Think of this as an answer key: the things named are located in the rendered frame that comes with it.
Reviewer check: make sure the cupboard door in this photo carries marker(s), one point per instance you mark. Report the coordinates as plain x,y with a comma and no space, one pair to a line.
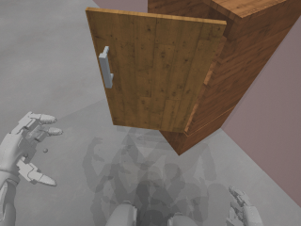
159,63

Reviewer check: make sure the handle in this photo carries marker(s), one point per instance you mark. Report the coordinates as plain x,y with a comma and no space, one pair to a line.
107,75

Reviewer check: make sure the robot left thigh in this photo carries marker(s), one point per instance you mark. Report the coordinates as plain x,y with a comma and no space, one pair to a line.
123,215

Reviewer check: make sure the left robot hand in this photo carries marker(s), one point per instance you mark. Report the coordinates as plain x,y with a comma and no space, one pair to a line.
15,145

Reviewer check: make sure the robot left forearm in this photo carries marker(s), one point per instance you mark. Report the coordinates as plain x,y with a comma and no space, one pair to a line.
8,184

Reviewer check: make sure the right robot shin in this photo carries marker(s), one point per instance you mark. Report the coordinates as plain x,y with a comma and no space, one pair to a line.
178,214

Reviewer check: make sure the right robot hand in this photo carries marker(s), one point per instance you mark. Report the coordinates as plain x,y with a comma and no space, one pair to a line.
247,216

